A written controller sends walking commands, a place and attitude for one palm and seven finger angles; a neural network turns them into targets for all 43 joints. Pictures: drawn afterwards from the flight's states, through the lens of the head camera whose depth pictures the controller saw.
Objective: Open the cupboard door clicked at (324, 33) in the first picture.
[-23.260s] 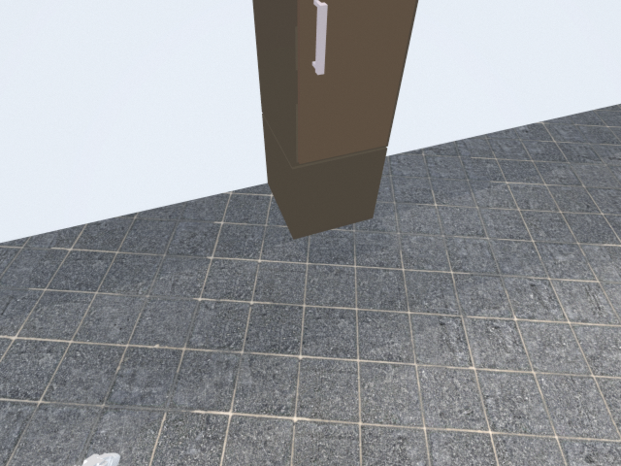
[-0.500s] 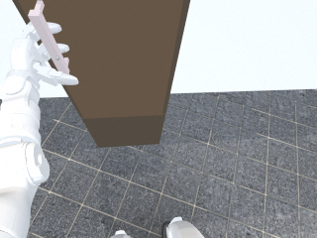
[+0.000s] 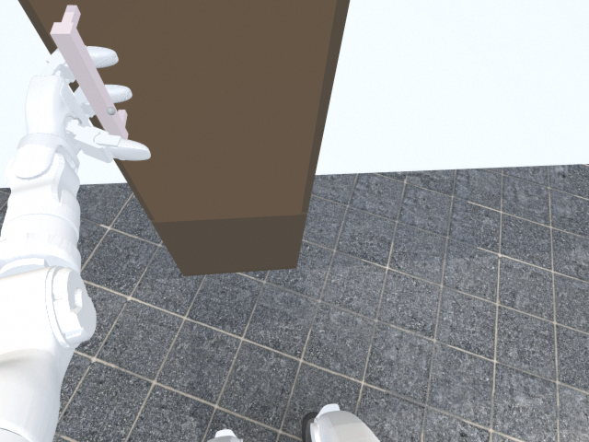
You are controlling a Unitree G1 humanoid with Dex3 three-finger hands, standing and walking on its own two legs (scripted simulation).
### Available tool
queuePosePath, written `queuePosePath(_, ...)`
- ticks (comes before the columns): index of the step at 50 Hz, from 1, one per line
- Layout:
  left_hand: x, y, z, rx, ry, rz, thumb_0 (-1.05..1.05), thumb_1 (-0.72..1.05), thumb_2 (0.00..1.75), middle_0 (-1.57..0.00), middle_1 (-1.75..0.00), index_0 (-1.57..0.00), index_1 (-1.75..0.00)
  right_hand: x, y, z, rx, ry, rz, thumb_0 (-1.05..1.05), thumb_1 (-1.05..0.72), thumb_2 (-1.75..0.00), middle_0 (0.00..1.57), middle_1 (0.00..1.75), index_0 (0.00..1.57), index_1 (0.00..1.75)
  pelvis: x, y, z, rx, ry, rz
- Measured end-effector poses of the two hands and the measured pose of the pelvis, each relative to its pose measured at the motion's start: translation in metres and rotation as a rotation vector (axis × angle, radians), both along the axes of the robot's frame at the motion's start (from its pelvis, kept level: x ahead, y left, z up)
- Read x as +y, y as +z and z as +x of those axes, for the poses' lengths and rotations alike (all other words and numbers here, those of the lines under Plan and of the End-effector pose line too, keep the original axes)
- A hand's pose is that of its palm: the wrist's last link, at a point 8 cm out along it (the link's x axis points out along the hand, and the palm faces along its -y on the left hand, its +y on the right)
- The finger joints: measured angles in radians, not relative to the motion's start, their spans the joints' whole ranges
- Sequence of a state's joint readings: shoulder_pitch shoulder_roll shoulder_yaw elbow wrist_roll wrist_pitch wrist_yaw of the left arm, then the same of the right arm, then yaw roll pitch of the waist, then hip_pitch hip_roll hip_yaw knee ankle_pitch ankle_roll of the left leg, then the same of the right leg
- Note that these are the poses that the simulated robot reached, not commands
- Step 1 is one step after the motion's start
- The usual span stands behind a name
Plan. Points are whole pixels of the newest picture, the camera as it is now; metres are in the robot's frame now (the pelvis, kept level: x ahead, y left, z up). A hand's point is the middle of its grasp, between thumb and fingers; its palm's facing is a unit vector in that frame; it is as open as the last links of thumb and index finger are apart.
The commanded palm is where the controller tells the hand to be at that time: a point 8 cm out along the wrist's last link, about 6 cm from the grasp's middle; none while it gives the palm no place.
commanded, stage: close the thumb around the handle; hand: left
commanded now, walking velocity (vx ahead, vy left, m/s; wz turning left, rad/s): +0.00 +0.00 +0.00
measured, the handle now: (98, 82) +0.57 +0.21 +0.11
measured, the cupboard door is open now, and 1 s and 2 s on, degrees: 0 1 18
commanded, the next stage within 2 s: pull the door open along its arc in 0.78 s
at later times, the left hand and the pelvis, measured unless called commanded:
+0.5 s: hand (109, 111) +0.52 +0.19 +0.11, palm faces -0.01 -1.00 +0.00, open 9.1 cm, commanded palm +0.49 +0.23 +0.12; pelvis +0.00 +0.00 +0.00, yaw +0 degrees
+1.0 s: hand (112, 113) +0.52 +0.18 +0.11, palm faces +0.00 -1.00 -0.01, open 5.5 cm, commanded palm +0.48 +0.23 +0.12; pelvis +0.00 +0.00 +0.00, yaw -1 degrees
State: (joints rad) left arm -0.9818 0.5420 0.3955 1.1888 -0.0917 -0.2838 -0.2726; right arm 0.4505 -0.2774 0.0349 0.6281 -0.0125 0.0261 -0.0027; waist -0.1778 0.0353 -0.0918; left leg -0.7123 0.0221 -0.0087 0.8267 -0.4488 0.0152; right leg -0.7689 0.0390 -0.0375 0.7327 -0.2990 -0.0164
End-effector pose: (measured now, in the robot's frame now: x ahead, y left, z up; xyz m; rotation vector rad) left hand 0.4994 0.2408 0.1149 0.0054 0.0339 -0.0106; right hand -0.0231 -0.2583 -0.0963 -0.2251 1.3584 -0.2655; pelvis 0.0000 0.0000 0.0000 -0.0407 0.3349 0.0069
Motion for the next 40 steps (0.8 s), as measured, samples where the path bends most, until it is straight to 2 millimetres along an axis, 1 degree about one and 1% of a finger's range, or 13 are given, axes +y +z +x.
queuePosePath(7, 0.001, -0.002, 0.001, 0.009, 0.011, 0.012, -0.01, -0.49, 0.31, -0.3, -1.2, -0.32, -1.21, 0.0, 0.0, 0.008, -0.032, -0.001, -0.003, 0.01, -0.91, -0.9, 0.2, 0.3, 0.2, 0.3, -0.001, 0.0, 0.0, -0.003, -0.005, 0.002)
queuePosePath(12, 0.005, -0.002, 0.001, 0.01, 0.014, 0.009, -0.01, -0.39, 0.35, -0.31, -1.21, -0.33, -1.22, 0.0, 0.0, 0.011, -0.036, 0.003, -0.003, 0.01, -0.91, -0.9, 0.2, 0.3, 0.2, 0.3, -0.001, 0.0, -0.001, -0.001, -0.005, 0.002)
queuePosePath(19, 0.006, 0.002, 0.001, -0.007, 0.004, 0.009, -0.01, -0.1, 0.47, -0.33, -1.24, -0.34, -1.24, 0.0, -0.001, 0.011, -0.023, 0.007, -0.002, 0.01, -0.91, -0.9, 0.2, 0.3, 0.2, 0.3, 0.0, 0.0, 0.001, 0.004, -0.001, 0.0)
queuePosePath(31, -0.001, -0.001, 0.0, 0.001, 0.007, 0.008, 0.0, 0.54, 0.75, -0.37, -1.31, -0.38, -1.31, 0.001, -0.001, 0.013, -0.031, 0.005, 0.006, 0.01, -0.91, -0.9, 0.2, 0.3, 0.2, 0.3, 0.0, 0.001, 0.003, -0.004, -0.002, 0.002)
queuePosePath(34, -0.002, -0.001, -0.001, 0.002, 0.012, 0.002, 0.01, 0.68, 0.81, -0.38, -1.32, -0.39, -1.32, 0.001, -0.002, 0.014, -0.033, 0.005, 0.007, 0.01, -0.91, -0.9, 0.2, 0.3, 0.2, 0.3, -0.001, 0.001, 0.003, -0.005, -0.004, 0.002)
queuePosePath(37, -0.002, 0.001, -0.002, -0.005, 0.013, 0.007, 0.01, 0.76, 0.84, -0.38, -1.33, -0.39, -1.33, 0.0, -0.002, 0.014, -0.041, -0.001, 0.008, 0.01, -0.91, -0.9, 0.2, 0.3, 0.2, 0.3, -0.001, 0.001, 0.003, -0.007, -0.008, 0.003)
queuePosePath(40, -0.002, 0.001, -0.003, -0.004, 0.014, 0.003, 0.01, 0.76, 0.82, -0.38, -1.34, -0.38, -1.34, 0.0, -0.002, 0.015, -0.045, -0.001, 0.009, 0.01, -0.91, -0.9, 0.2, 0.3, 0.2, 0.3, -0.002, 0.001, 0.003, -0.011, -0.009, 0.004)
